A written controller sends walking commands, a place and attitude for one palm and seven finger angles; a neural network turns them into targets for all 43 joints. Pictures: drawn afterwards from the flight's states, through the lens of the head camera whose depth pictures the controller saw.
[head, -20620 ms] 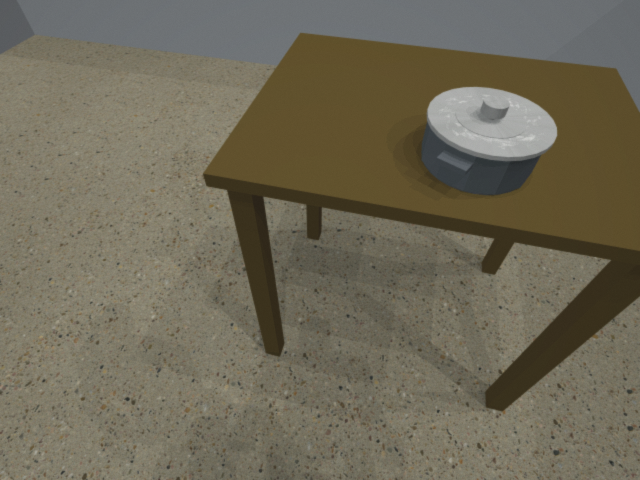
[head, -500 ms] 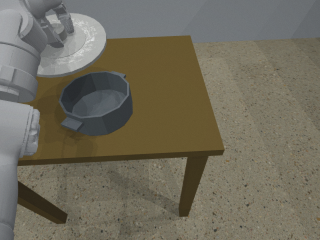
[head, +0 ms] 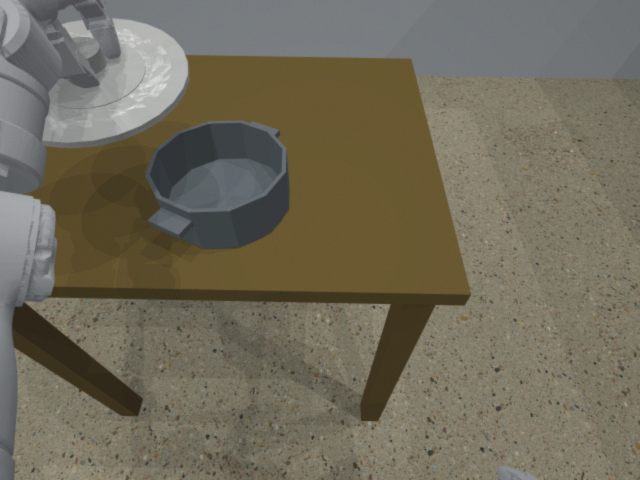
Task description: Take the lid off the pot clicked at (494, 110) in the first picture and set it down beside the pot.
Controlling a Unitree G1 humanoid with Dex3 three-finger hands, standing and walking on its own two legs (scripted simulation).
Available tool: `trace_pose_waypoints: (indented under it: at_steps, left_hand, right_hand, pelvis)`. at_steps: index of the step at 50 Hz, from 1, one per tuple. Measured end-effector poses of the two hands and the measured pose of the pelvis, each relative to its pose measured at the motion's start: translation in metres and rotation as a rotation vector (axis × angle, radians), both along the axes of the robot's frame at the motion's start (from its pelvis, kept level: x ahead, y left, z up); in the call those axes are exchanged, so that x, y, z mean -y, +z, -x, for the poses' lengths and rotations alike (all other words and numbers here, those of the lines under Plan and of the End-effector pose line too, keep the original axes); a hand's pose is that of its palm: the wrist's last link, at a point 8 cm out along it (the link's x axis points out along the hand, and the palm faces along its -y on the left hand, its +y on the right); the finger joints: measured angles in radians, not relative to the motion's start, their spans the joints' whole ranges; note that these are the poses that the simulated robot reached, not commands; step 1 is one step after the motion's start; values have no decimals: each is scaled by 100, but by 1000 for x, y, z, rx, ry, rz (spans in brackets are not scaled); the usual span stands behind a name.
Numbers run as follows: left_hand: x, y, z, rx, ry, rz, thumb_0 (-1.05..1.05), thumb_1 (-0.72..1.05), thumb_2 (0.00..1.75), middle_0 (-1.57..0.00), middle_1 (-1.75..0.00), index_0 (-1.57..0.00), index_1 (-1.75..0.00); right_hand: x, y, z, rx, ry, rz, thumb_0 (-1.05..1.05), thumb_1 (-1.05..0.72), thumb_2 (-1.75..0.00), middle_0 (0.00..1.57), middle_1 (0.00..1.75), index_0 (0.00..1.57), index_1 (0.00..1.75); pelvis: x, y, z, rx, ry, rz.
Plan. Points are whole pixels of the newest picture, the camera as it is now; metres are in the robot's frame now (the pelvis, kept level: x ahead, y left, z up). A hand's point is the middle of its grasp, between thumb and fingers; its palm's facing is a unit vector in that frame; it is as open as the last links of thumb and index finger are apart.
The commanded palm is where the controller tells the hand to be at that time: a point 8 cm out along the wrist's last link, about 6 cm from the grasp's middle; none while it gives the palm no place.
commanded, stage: move the lid sideways beside the pot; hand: left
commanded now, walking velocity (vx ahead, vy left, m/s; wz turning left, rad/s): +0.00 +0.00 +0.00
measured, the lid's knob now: (82, 56) +0.50 +0.26 +0.26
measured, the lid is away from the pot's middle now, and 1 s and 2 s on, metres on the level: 0.11 0.21 0.22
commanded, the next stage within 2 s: lower the lid onto the table in 1.16 s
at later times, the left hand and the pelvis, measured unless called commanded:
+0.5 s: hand (21, 50) +0.48 +0.31 +0.28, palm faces -0.21 -0.16 -0.96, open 6.9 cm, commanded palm +0.47 +0.31 +0.36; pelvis +0.01 +0.01 +0.00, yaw -2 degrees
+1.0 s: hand out of the picture +0.46 +0.35 +0.28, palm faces -0.21 -0.22 -0.95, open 6.9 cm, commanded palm +0.48 +0.37 +0.36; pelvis +0.01 +0.00 +0.00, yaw -1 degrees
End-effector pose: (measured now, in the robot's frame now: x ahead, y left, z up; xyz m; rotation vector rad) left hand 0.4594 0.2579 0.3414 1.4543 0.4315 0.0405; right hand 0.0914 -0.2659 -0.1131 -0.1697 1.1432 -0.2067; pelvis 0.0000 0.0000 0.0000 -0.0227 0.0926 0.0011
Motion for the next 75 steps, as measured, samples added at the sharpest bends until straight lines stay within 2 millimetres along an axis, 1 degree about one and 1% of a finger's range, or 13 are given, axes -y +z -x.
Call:
trace_pose_waypoints:
  at_steps: [9,15,19,25,34,39,44,49,57,61,66,70,75]
  left_hand:
    - [-16,2,-12,10,5,9,-4,43,50,-74,-102,-64,-98]
    - [-28,2,-18,23,23,16,-4,43,50,-74,-102,-64,-98]
    - [-39,-1,-18,19,44,25,-4,43,50,-74,-102,-63,-98]
    - [-55,-4,-13,8,75,18,-5,43,50,-74,-102,-63,-98]
    - [-70,-1,0,2,112,2,-5,43,50,-74,-102,-63,-98]
    - [-78,-3,4,-17,138,19,-5,43,50,-74,-102,-63,-98]
    - [-85,-4,5,-21,152,25,-5,43,50,-75,-102,-63,-98]
    - [-95,0,6,-8,175,48,-5,43,50,-75,-102,-63,-98]
    - [-118,-11,7,-54,247,50,-5,43,50,-75,-102,-63,-98]
    - [-121,-9,6,-39,241,38,-5,43,50,-75,-102,-63,-98]
    - [-122,-5,5,-18,244,60,-5,43,50,-74,-102,-63,-98]
    - [-119,-10,3,-44,265,75,-5,43,50,-74,-103,-63,-98]
    - [-110,-17,-1,-67,253,69,-5,43,50,-75,-103,-63,-98]
  right_hand:
    - [1,-4,31,-81,-55,5,1,-90,-90,20,30,20,30]
    - [2,-5,42,-110,-86,4,1,-90,-90,20,30,20,30]
    - [3,-4,43,-115,-94,4,1,-90,-90,20,30,20,30]
    - [3,-2,37,-106,-86,11,1,-90,-90,20,30,20,30]
    - [3,-2,24,-91,-46,19,1,-90,-90,20,30,20,30]
    - [3,-1,21,-83,-40,25,1,-90,-90,20,30,20,30]
    - [5,0,24,-85,-45,35,1,-90,-90,20,30,20,30]
    - [9,1,32,-98,-65,42,1,-90,-90,20,30,20,30]
    - [13,1,49,-156,-95,48,1,-90,-90,20,30,20,30]
    - [13,1,55,-183,-91,55,1,-90,-90,20,30,20,30]
    - [12,1,55,-182,-95,53,1,-90,-90,20,30,20,30]
    - [10,0,51,-169,-91,45,1,-90,-90,20,30,20,30]
    - [7,-1,47,-146,-83,40,1,-90,-90,20,30,20,30]
  pelvis:
    - [-5,0,-7,-16,-15,0]
    - [-7,0,-11,-27,-25,0]
    - [-8,0,-12,-30,-29,1]
    - [-8,0,-12,-33,-27,4]
    - [-8,0,-8,-32,-12,7]
    - [-6,0,-7,-31,-11,7]
    - [-5,0,-8,-32,-16,6]
    - [-4,0,-11,-34,-24,7]
    - [-4,0,-14,-43,-34,9]
    - [-4,0,-15,-49,-30,10]
    - [-6,0,-16,-53,-25,12]
    - [-8,0,-15,-52,-22,12]
    - [-10,0,-13,-52,-21,11]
